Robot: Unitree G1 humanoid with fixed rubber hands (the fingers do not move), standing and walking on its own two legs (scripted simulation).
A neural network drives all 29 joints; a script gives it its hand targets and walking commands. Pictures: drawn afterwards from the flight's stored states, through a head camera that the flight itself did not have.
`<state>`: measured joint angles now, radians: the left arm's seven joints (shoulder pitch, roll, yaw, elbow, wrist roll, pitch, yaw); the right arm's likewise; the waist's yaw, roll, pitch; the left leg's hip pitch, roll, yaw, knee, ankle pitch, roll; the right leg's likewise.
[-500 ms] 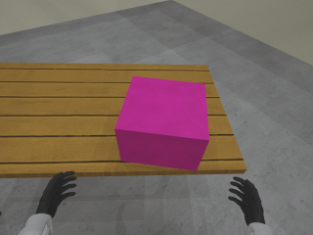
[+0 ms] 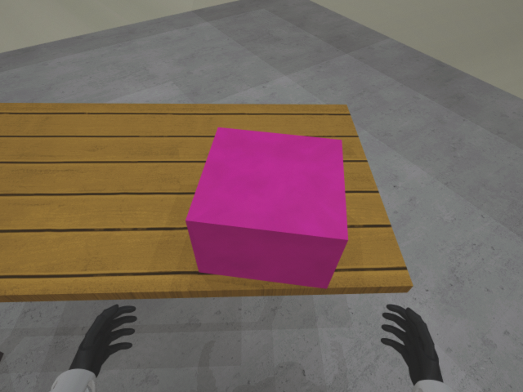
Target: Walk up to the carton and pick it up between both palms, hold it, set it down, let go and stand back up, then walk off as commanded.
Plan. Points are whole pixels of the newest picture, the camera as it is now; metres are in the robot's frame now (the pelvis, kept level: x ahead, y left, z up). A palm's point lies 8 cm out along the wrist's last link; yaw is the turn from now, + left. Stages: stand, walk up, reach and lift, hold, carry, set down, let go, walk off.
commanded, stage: set down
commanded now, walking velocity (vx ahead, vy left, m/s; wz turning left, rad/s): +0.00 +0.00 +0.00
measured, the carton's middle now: (270, 205) +0.47 +0.00 -0.04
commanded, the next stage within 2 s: let go in 0.82 s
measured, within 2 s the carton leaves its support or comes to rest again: neither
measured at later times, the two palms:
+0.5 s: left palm (101, 372) +0.16 +0.25 -0.06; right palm (415, 375) +0.16 -0.22 -0.06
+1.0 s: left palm (113, 378) +0.15 +0.23 -0.07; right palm (409, 374) +0.17 -0.22 -0.08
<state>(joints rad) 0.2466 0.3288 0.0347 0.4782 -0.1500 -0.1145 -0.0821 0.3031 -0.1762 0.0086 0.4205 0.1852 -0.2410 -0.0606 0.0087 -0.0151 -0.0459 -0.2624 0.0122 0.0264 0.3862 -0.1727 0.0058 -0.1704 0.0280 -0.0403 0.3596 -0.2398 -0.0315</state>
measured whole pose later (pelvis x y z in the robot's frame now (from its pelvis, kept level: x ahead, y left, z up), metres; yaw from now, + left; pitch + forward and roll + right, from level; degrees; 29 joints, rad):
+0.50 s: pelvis +0.00 +0.00 +0.00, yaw +0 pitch +3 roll +0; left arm 0.25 0.28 0.03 0.48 -0.07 0.01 -0.06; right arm 0.25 -0.18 0.01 0.56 0.10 -0.22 -0.03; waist 0.01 -0.01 -0.02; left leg -0.26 0.01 0.03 0.37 -0.17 0.00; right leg -0.17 0.03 -0.04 0.35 -0.24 -0.03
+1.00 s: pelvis +0.00 +0.00 +0.00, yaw +0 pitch +3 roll +0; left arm 0.25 0.22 0.03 0.48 -0.02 0.07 -0.02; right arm 0.17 -0.18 0.01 0.70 0.08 -0.22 0.00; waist 0.01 -0.01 -0.02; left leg -0.25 0.01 0.03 0.37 -0.17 0.00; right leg -0.17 0.03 -0.04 0.36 -0.24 -0.04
